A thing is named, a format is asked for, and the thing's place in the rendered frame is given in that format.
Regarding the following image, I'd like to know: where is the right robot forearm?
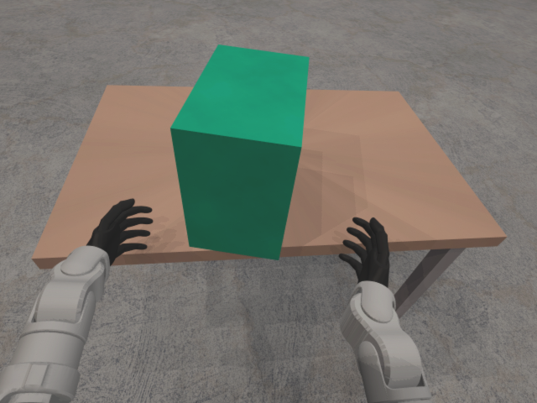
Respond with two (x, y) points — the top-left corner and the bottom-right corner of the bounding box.
(340, 281), (433, 403)

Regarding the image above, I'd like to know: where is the table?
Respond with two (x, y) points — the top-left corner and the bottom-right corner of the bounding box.
(32, 85), (507, 319)

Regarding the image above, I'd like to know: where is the left robot forearm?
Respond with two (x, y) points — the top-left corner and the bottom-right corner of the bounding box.
(0, 246), (110, 403)

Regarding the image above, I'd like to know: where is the carton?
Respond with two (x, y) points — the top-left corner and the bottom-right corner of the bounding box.
(170, 44), (310, 260)

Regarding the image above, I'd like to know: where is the right robot hand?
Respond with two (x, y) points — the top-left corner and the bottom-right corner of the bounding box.
(339, 217), (389, 288)

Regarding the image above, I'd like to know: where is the left robot hand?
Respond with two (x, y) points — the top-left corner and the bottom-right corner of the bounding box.
(86, 198), (153, 266)

